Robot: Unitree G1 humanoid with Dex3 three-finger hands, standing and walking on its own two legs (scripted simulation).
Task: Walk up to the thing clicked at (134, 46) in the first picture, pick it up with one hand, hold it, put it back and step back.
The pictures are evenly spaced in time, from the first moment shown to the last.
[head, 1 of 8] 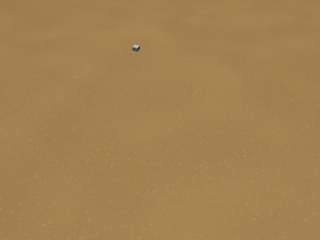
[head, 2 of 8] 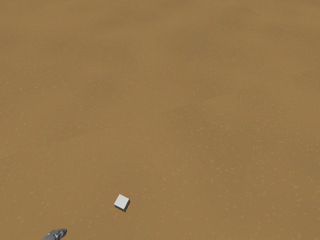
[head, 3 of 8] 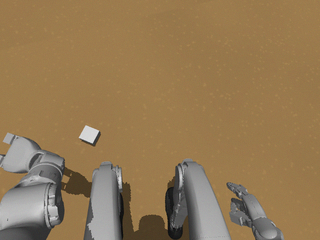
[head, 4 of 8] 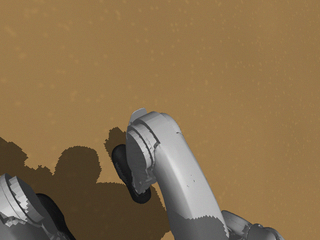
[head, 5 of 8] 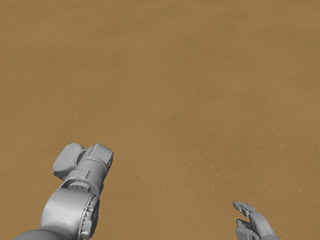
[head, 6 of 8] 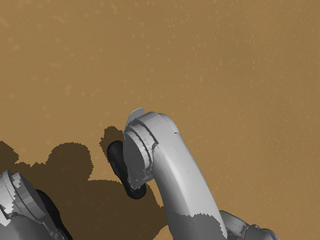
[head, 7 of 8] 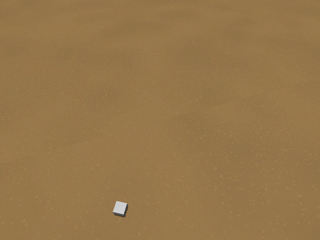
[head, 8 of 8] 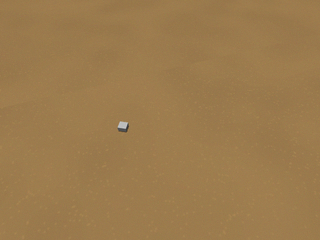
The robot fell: no
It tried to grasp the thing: yes
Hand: left
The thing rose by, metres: 0.69
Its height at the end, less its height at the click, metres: +0.00
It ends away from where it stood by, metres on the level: 0.03
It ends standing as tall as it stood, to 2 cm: yes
